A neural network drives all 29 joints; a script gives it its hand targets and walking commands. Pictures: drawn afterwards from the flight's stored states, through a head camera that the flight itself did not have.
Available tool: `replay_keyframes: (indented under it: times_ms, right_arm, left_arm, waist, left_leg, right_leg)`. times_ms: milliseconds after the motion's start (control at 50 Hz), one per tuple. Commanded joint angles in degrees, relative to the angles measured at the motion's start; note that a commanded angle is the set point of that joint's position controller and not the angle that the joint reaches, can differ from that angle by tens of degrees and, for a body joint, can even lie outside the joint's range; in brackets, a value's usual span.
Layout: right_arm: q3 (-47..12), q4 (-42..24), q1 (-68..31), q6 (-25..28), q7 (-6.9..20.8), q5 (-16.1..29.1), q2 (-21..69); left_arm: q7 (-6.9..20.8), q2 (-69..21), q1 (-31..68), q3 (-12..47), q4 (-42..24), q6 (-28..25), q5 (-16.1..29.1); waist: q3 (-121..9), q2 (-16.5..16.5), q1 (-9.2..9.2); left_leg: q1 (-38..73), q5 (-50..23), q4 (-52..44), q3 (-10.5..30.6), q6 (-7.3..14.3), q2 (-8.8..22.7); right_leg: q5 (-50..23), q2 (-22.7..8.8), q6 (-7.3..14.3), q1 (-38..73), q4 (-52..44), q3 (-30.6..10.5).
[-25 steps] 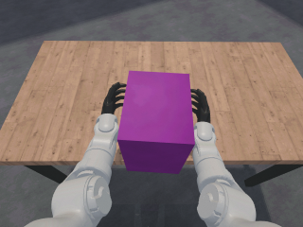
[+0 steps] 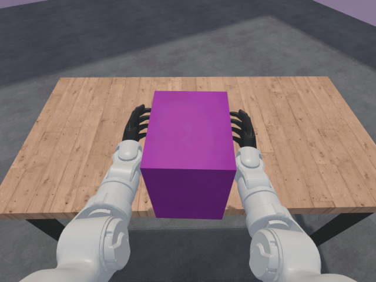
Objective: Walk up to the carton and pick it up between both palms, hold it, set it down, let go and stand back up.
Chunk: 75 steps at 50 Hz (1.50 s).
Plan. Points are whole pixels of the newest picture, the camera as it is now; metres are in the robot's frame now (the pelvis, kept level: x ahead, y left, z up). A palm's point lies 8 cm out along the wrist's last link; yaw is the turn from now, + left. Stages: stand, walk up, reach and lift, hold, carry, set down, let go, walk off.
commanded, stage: reach and lift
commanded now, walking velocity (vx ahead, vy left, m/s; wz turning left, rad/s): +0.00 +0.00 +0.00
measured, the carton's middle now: (189, 158) +0.40 -0.03 +0.02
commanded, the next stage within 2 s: hold in 1.92 s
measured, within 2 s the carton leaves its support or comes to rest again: neither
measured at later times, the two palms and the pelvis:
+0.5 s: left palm (124, 127) +0.39 +0.10 +0.14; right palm (256, 130) +0.37 -0.16 +0.14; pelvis -0.02 +0.00 +0.00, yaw +0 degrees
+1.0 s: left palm (110, 137) +0.34 +0.12 +0.17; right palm (258, 136) +0.34 -0.14 +0.16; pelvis -0.03 +0.00 +0.00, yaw +0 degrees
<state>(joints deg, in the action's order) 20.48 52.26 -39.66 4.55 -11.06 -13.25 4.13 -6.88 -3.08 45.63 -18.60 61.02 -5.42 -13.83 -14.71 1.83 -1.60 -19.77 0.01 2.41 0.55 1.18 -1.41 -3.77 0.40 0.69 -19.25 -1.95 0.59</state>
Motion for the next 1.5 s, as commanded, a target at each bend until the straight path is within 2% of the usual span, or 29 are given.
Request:
replay_keyframes:
  times_ms: [0,140,320,480,580,640,740,800,860,960,1100,1160,1260,1380,1480]
  right_arm:
    - [-17.0,-5.6,-30.5,-1.1,6.5,0.0,33.1]
    - [-18.7,-11.0,-32.0,-8.4,6.7,3.3,33.0]
    - [-22.7,-15.0,-32.7,-15.3,6.1,9.3,31.9]
    - [-29.0,-19.8,-32.8,-18.0,3.3,15.9,30.7]
    - [-34.6,-26.9,-34.5,-19.9,0.9,20.9,31.4]
    - [-37.2,-32.4,-34.7,-21.4,-0.6,23.6,31.7]
    - [-39.9,-37.7,-32.0,-25.1,-2.4,26.5,30.5]
    - [-41.4,-41.9,-31.0,-27.0,-3.1,28.1,30.4]
    - [-42.6,-45.6,-30.0,-28.8,-3.4,28.8,30.0]
    - [-41.3,-48.9,-29.3,-31.3,-2.9,28.0,28.6]
    - [-36.7,-47.2,-31.9,-31.7,-0.5,25.6,24.6]
    - [-35.0,-45.3,-32.4,-31.1,0.4,24.7,23.2]
    - [-34.1,-44.0,-31.8,-29.7,0.9,23.8,22.0]
    - [-38.1,-48.8,-28.6,-28.6,-0.4,25.8,22.0]
    - [-40.8,-53.1,-24.6,-29.1,-2.0,27.5,21.5]
  left_arm:
    - [7.9,-31.3,31.8,13.4,-7.6,-0.5,-0.6]
    - [7.7,-34.1,33.3,16.6,-15.4,6.4,0.7]
    - [7.1,-34.1,33.0,18.0,-23.6,15.1,2.1]
    - [6.2,-33.8,29.5,20.4,-29.7,21.5,3.9]
    - [5.2,-34.9,28.7,24.8,-35.5,25.5,6.9]
    - [4.8,-35.8,27.7,28.1,-39.6,28.2,9.2]
    - [5.4,-35.0,22.6,30.2,-43.6,33.2,10.3]
    - [5.9,-34.8,21.6,32.2,-48.4,35.7,11.4]
    - [6.7,-34.9,20.1,33.6,-52.5,38.4,11.4]
    - [8.2,-34.0,19.0,33.7,-57.0,42.5,10.4]
    - [9.8,-31.7,19.7,28.6,-56.4,46.0,6.5]
    - [10.3,-30.8,18.8,25.8,-55.5,46.9,4.9]
    - [11.5,-29.9,16.8,22.8,-56.4,47.6,3.3]
    - [12.4,-29.9,12.2,24.5,-63.7,49.4,3.9]
    - [13.5,-28.7,8.4,26.8,-70.2,52.1,4.4]
  waist:
    - [-26.2,-2.5,-0.94]
    - [-22.9,-1.4,-1.63]
    - [-18.5,-1.1,-1.78]
    - [-15.3,-2.0,-1.38]
    - [-15.8,-2.9,-0.82]
    - [-16.8,-2.6,-1.44]
    - [-12.5,-2.8,-0.98]
    - [-12.5,-2.4,-1.29]
    - [-12.1,-2.0,-1.42]
    - [-9.3,-1.7,-2.14]
    - [-7.8,-1.0,-1.37]
    - [-7.7,-1.7,-1.16]
    - [-7.8,-2.4,-1.15]
    - [-10.4,-2.2,-1.57]
    - [-8.3,-1.9,-2.37]
  left_leg:
    - [10.0,-17.2,4.6,-0.4,0.1,-1.3]
    - [12.3,-13.3,4.4,-0.2,-0.3,-1.0]
    - [13.3,-12.1,3.5,-0.2,-0.6,-0.4]
    - [15.1,-12.3,3.1,0.2,-0.6,-0.2]
    - [15.4,-9.8,3.7,0.3,0.1,0.1]
    - [15.9,-8.6,4.6,0.4,0.3,0.3]
    - [14.8,-4.5,5.4,0.6,0.5,0.4]
    - [15.3,-4.6,5.5,0.7,0.6,0.5]
    - [16.0,-5.0,5.5,0.8,0.4,0.7]
    - [16.0,-2.0,4.2,0.7,0.1,0.8]
    - [18.6,-1.2,2.2,0.1,-0.3,1.1]
    - [21.1,-3.1,1.1,-0.1,-0.3,1.3]
    - [24.2,-8.6,-1.1,-0.4,-0.8,1.2]
    - [28.9,-20.0,-2.2,-0.2,-1.9,0.9]
    - [29.5,-22.0,-3.7,-0.2,-2.4,0.4]
  right_leg:
    - [-16.0,0.7,0.8,23.2,7.0,-0.6]
    - [-8.9,1.0,1.6,22.6,4.9,0.0]
    - [-7.6,1.2,1.6,25.4,3.7,-0.3]
    - [-9.0,1.1,1.0,27.8,4.0,-1.1]
    - [-7.5,0.7,0.3,26.7,5.9,-1.5]
    - [-6.8,0.4,-0.1,26.0,6.9,-1.6]
    - [-2.3,0.3,-1.0,23.4,8.0,-1.4]
    - [-2.3,0.2,-1.4,22.8,8.5,-1.4]
    - [-2.2,0.3,-1.7,22.6,8.8,-1.2]
    - [1.3,0.4,-2.0,20.9,8.4,-0.6]
    - [4.9,0.7,-2.0,20.6,6.2,-0.2]
    - [3.8,0.8,-2.1,22.3,4.8,-0.4]
    - [-2.5,0.8,-2.4,27.3,2.9,-1.0]
    - [-16.1,0.7,-2.8,35.2,2.3,-1.8]
    - [-20.7,0.6,-3.4,38.9,2.0,-2.2]
